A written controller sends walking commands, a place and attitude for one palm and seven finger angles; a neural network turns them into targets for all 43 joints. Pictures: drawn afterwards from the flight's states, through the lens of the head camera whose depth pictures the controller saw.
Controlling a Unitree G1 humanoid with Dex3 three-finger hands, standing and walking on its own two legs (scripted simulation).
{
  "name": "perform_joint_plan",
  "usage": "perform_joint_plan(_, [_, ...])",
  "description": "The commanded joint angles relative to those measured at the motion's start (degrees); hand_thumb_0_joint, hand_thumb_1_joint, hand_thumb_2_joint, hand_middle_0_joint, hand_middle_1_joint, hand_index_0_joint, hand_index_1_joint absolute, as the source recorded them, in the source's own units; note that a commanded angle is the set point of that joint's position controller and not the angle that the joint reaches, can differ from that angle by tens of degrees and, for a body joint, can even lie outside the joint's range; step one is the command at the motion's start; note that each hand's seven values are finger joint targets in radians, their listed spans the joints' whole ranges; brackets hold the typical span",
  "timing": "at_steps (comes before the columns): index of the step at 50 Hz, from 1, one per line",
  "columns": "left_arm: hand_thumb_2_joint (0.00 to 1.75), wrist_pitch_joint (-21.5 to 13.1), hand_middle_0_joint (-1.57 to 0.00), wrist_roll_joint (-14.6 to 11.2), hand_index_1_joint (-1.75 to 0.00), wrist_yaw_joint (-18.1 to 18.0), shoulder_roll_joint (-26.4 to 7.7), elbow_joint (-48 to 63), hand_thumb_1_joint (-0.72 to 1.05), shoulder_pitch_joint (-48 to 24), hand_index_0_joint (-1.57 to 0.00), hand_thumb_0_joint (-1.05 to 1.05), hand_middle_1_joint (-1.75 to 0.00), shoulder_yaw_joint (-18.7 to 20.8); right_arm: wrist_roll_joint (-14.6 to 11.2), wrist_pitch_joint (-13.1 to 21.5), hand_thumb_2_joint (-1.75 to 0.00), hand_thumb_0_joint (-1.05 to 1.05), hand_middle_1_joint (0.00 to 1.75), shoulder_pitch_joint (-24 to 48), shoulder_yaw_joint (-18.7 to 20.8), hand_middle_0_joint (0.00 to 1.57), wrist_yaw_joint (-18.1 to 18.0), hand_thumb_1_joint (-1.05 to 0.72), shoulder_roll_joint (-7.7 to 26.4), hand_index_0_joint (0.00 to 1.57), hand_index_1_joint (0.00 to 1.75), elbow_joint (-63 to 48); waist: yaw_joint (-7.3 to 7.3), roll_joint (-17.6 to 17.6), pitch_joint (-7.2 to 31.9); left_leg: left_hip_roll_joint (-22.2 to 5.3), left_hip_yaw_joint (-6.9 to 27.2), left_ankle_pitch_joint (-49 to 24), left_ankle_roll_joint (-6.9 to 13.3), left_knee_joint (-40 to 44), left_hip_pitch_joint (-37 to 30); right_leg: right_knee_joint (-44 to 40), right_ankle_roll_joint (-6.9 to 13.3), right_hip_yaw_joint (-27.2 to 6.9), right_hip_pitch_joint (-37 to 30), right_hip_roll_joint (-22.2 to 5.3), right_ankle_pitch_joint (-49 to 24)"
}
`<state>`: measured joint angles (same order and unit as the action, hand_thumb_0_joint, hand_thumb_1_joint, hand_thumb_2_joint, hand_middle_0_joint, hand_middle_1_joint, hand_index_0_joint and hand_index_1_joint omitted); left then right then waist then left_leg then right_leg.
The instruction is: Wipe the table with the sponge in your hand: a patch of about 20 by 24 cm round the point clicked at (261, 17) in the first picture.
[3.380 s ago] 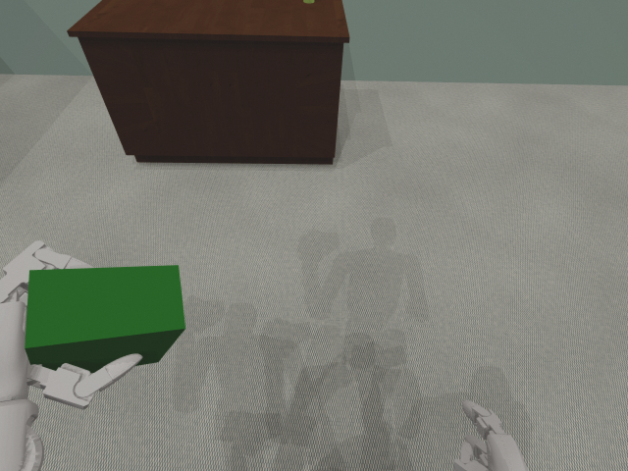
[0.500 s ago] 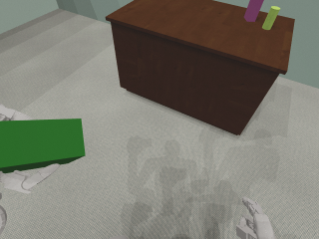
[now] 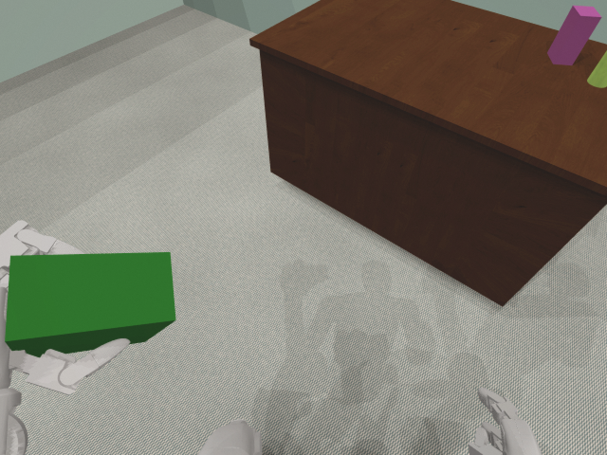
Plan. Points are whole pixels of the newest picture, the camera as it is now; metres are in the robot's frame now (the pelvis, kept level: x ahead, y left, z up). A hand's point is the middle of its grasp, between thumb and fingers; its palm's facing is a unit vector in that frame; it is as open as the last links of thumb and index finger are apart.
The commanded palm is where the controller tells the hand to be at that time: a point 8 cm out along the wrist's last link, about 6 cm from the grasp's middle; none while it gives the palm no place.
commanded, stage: walk to a spot facing it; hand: left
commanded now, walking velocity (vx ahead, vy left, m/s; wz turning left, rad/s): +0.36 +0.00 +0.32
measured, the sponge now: (114, 306) +0.23 +0.20 +0.14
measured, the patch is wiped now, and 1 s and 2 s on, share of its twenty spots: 0.00 0.00 0.00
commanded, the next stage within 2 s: turn to face it in 1.10 s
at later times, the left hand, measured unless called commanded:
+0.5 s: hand (98, 215) +0.31 +0.24 +0.18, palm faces +0.52 -0.71 -0.48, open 10.5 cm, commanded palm +0.27 +0.27 +0.18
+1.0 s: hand (76, 175) +0.38 +0.29 +0.16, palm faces +0.65 -0.64 -0.41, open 10.5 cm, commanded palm +0.30 +0.31 +0.18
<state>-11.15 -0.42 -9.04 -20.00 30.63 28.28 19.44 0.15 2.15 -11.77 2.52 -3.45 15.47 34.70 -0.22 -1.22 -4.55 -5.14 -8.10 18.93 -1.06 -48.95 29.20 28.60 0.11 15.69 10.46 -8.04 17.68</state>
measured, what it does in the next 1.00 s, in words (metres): walks ahead, turning left: left foot, then right foot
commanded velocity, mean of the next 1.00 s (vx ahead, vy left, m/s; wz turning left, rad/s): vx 0.32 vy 0.00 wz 0.39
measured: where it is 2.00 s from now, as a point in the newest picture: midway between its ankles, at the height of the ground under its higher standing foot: (330, 419)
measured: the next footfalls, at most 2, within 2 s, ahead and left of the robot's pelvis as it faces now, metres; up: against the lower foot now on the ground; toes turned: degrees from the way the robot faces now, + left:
left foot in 0.10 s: +0.15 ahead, +0.13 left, +0.00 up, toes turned +11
right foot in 0.50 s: +0.25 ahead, -0.14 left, +0.00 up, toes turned -5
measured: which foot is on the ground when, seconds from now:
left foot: up 0.00-0.08, down 0.10-0.50, up 0.52-0.88, down 0.90-1.00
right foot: down 0.00-0.12, up 0.14-0.48, down 0.50-0.90, up 0.92-1.00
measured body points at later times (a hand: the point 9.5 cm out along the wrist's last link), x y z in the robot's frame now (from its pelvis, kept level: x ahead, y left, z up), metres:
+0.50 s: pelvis +0.14 -0.03 -0.01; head +0.15 -0.05 +0.44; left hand +0.28 +0.27 +0.20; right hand +0.31 -0.19 -0.12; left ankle +0.11 +0.12 -0.74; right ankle +0.21 -0.14 -0.74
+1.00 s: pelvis +0.23 -0.01 -0.03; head +0.27 +0.02 +0.42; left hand +0.34 +0.32 +0.19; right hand +0.48 -0.19 -0.10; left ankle +0.27 +0.11 -0.74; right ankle +0.22 -0.15 -0.66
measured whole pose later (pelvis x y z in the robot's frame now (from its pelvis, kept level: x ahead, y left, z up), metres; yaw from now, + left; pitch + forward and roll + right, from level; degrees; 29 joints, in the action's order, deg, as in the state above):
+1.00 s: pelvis +0.23 -0.01 -0.03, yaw +19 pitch -2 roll +0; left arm -11.9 -0.5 -9.9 -24.2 33.1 22.5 23.6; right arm -0.3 3.5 -9.5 2.5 -2.8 10.7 33.0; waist 1.0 -3.7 -6.8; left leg -2.5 -8.1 14.4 3.1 -40.1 23.6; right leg 70.9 -3.0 5.5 24.8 -7.2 30.6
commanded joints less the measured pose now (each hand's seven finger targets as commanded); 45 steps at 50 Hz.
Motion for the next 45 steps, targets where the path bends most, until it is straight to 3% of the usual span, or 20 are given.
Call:
perform_joint_plan(1, [1.30, -3.85, -1.20, -1.35, -1.60, -3.25, -11.11, 15.67, 0.10, -1.99, -1.20, 0.00, -1.60, 9.49, -0.08, 2.97, -0.90, 0.00, 0.30, 4.04, 0.84, 0.20, -0.35, -0.90, 0.92, 0.20, 0.30, -10.90, -1.86, -6.13, 10.47, 1.88, -3.76, -1.00, 0.83, 13.79, -3.61, -5.16, 7.08, -9.37, -11.12, -12.92, -21.65])
perform_joint_plan(3, [1.30, -4.20, -1.20, -1.35, -1.60, -3.67, -11.43, 17.34, 0.10, -4.67, -1.20, 0.00, -1.60, 9.33, -0.02, 3.01, -0.90, 0.00, 0.30, 1.92, 1.48, 0.20, -0.94, -0.90, 1.45, 0.20, 0.30, -10.87, 0.53, -2.40, 13.64, 4.99, -6.27, -6.82, 1.19, 20.89, -16.52, 7.87, 4.02, -4.85, -6.18, -9.30, -23.49])
perform_joint_plan(4, [1.30, -4.91, -1.20, -1.10, -1.60, -3.64, -11.26, 18.45, 0.10, -5.89, -1.20, 0.00, -1.60, 8.83, -0.24, 3.18, -0.90, 0.00, 0.30, 1.36, 2.21, 0.20, -1.32, -0.90, 2.55, 0.20, 0.30, -11.18, 1.63, 5.83, 16.27, 2.05, -0.55, -9.12, 3.34, 22.97, -27.95, 20.66, 1.52, -3.58, 2.02, -7.06, -20.83])
perform_joint_plan(5, [1.30, -5.87, -1.20, -1.12, -1.60, -3.63, -10.92, 20.20, 0.10, -6.21, -1.20, 0.00, -1.60, 8.96, -0.21, 3.35, -0.90, 0.00, 0.30, 2.35, 2.66, 0.20, -0.99, -0.90, 4.15, 0.20, 0.30, -11.49, 1.31, 22.45, 17.50, -11.55, 21.37, -21.35, 9.92, 25.68, -36.66, 35.52, -1.86, -3.57, 16.41, 1.40, 5.57])
perform_joint_plan(6, [1.30, -6.74, -1.20, -0.87, -1.60, -3.23, -12.38, 17.99, 0.10, -7.53, -1.20, 0.00, -1.60, 8.34, -0.18, 4.16, -0.90, 0.00, 0.30, 2.33, 1.70, 0.20, -0.11, -0.90, 3.73, 0.20, 0.30, -11.29, 1.01, 23.24, 15.84, -19.73, 38.20, -28.78, 15.27, 28.63, -36.46, 45.29, -1.18, -9.72, 24.50, 4.70, 20.07])
perform_joint_plan(8, [1.30, -5.85, -1.20, -0.77, -1.60, -1.68, -14.41, 15.13, 0.10, -6.55, -1.20, 0.00, -1.60, 11.19, -0.98, 4.10, -0.90, 0.00, 0.30, 3.93, 2.20, 0.20, 0.57, -0.90, 3.57, 0.20, 0.30, -9.57, 1.07, 15.52, 13.19, -20.09, 34.63, -19.15, 17.23, 28.81, -31.68, 49.42, -1.70, -15.46, 30.92, 0.53, 14.79])
perform_joint_plan(13, [1.30, -6.07, -1.20, -1.63, -1.60, -0.46, -9.78, 20.76, 0.10, -0.87, -1.20, 0.00, -1.60, 8.59, -0.84, 6.18, -0.90, 0.00, 0.30, 3.63, 1.12, 0.20, 1.20, -0.90, 1.73, 0.20, 0.30, -8.48, -0.11, 15.44, 11.56, -11.90, 15.93, -13.73, 11.53, 31.62, -20.68, 36.10, -3.02, -10.93, 25.24, 0.03, 3.70])
perform_joint_plan(22, [1.30, -3.79, -1.20, -1.19, -1.60, 0.01, -8.22, 6.96, 0.10, -8.09, -1.20, 0.00, -1.60, 6.16, -0.34, 6.14, -0.90, 0.00, 0.30, 4.67, -0.27, 0.20, -1.32, -0.90, 1.45, 0.20, 0.30, -6.59, -0.66, 11.15, 8.78, -8.64, 8.84, 0.13, 7.93, 25.36, -13.68, 1.96, -3.70, -2.74, 2.44, 5.29, -1.12])
perform_joint_plan(23, [1.30, -3.15, -1.20, -0.94, -1.60, -0.12, -8.56, 5.72, 0.10, -8.35, -1.20, 0.00, -1.60, 5.90, -0.50, 5.64, -0.90, 0.00, 0.30, 4.47, -0.56, 0.20, -1.44, -0.90, 0.88, 0.20, 0.30, -6.36, -0.78, 7.40, 9.81, -6.46, 7.25, 0.59, 6.72, 18.05, -11.18, -2.16, -2.84, -4.38, -3.23, 4.73, -0.39])
perform_joint_plan(24, [1.30, -2.58, -1.20, -0.35, -1.60, -0.18, -9.64, 5.76, 0.10, -9.68, -1.20, 0.00, -1.60, 5.84, -0.74, 5.10, -0.90, 0.00, 0.30, 4.21, -0.59, 0.20, -1.35, -0.90, -0.03, 0.20, 0.30, -6.33, -1.08, -3.36, 11.23, -2.35, 3.46, 4.08, 5.06, 2.96, -4.09, -7.74, 0.50, -15.53, -8.86, -3.31, 4.14])
perform_joint_plan(25, [1.30, -2.04, -1.20, -0.25, -1.60, -0.59, -13.15, 6.21, 0.10, -10.77, -1.20, 0.00, -1.60, 7.82, -0.56, 4.82, -0.90, 0.00, 0.30, 5.76, -1.08, 0.20, -1.23, -0.90, -0.91, 0.20, 0.30, -7.51, -1.97, -19.19, 10.35, 4.93, 2.01, 14.72, 2.34, -15.30, 11.42, -13.60, 7.33, -38.79, -15.03, -17.35, 2.15])
perform_joint_plan(26, [1.30, -1.96, -1.20, -0.99, -1.60, -0.63, -13.00, 6.78, 0.10, -13.33, -1.20, 0.00, -1.60, 8.33, 0.07, 5.47, -0.90, 0.00, 0.30, 6.82, -0.58, 0.20, -0.80, -0.90, 1.54, 0.20, 0.30, -7.68, -1.80, -15.80, 10.07, 3.54, 9.20, 11.42, 1.89, -21.96, 11.92, -16.17, 7.90, -41.62, -11.17, -20.28, 8.66])
perform_joint_plan(27, [1.30, -2.60, -1.20, -1.31, -1.60, -0.40, -13.64, 6.77, 0.10, -11.75, -1.20, 0.00, -1.60, 8.65, -0.21, 5.37, -0.90, 0.00, 0.30, 6.79, -0.32, 0.20, -0.60, -0.90, 1.57, 0.20, 0.30, -6.93, -1.36, -14.11, 7.50, 1.78, 10.13, 7.66, 1.16, -26.94, 13.00, -16.75, 8.90, -41.80, -8.72, -20.31, 10.62])
perform_joint_plan(29, [1.30, -3.74, -1.20, -1.22, -1.60, 0.03, -12.90, 9.24, 0.10, -8.39, -1.20, 0.00, -1.60, 8.80, -0.20, 3.94, -0.90, 0.00, 0.30, 7.56, -0.57, 0.20, -0.24, -0.90, 1.57, 0.20, 0.30, -6.12, -0.89, -6.48, 5.02, -0.56, 9.66, 2.38, -0.54, -29.29, 12.38, -15.44, 7.63, -27.72, -3.75, -17.37, 3.35])
perform_joint_plan(31, [1.30, -4.28, -1.20, -0.96, -1.60, -0.24, -13.00, 12.92, 0.10, -7.94, -1.20, 0.00, -1.60, 9.17, -0.40, 3.06, -0.90, 0.00, 0.30, 8.09, -0.36, 0.20, -0.16, -0.90, 1.36, 0.20, 0.30, -6.82, -0.39, -3.81, 6.86, -1.29, 8.06, 1.41, -1.20, -24.51, 11.30, -13.90, 6.90, -18.23, -5.40, -15.76, -5.17])
perform_joint_plan(36, [1.30, -4.20, -1.20, -1.77, -1.60, -1.78, -13.31, 14.51, 0.10, 0.52, -1.20, 0.00, -1.60, 11.81, 0.11, 2.61, -0.90, 0.00, 0.30, 5.27, 0.82, 0.20, -0.19, -0.90, 1.17, 0.20, 0.30, -9.59, -1.37, -4.34, 9.48, -1.51, 0.78, 0.08, -0.76, -0.80, 4.71, -9.84, 6.82, -8.80, -9.62, -14.80, -19.57])
perform_joint_plan(40, [1.30, -3.46, -1.20, -1.87, -1.60, -2.91, -11.68, 15.72, 0.10, 0.54, -1.20, 0.00, -1.60, 11.31, 0.25, 2.91, -0.90, 0.00, 0.30, 3.67, 1.12, 0.20, -0.08, -0.90, 0.74, 0.20, 0.30, -11.56, -2.55, -8.14, 9.21, 0.63, -3.75, 0.86, -0.14, 8.16, -0.26, -6.34, 6.66, -8.09, -8.66, -14.88, -23.74])
perform_joint_plan(43, [1.30, -3.23, -1.20, -1.85, -1.60, -3.27, -11.36, 16.46, 0.10, -3.72, -1.20, 0.00, -1.60, 9.55, 0.23, 3.17, -0.90, 0.00, 0.30, 1.33, 1.91, 0.20, -0.68, -0.90, 1.43, 0.20, 0.30, -11.22, 0.96, -4.51, 12.47, 4.93, -6.75, -4.44, 0.53, 18.35, -15.78, 10.19, 3.07, -2.55, -2.41, -12.04, -24.55])
perform_joint_plan(44, [1.30, -4.01, -1.20, -1.66, -1.60, -3.27, -11.20, 18.09, 0.10, -5.79, -1.20, 0.00, -1.60, 8.81, 0.00, 3.38, -0.90, 0.00, 0.30, 0.65, 2.32, 0.20, -1.03, -0.90, 2.34, 0.20, 0.30, -11.30, 2.36, 3.50, 15.36, 3.11, -1.75, -6.41, 2.63, 21.40, -26.34, 23.71, 0.65, -1.49, 4.81, -9.40, -22.24])
perform_joint_plan(45, [1.30, -5.39, -1.20, -1.84, -1.60, -3.12, -10.87, 19.25, 0.10, -5.97, -1.20, 0.00, -1.60, 8.90, 0.14, 3.86, -0.90, 0.00, 0.30, 1.91, 2.40, 0.20, -0.87, -0.90, 3.44, 0.20, 0.30, -11.55, 2.01, 20.31, 16.19, -10.47, 21.18, -21.75, 10.14, 25.00, -33.62, 39.98, -3.23, -2.34, 18.13, -0.18, 6.38])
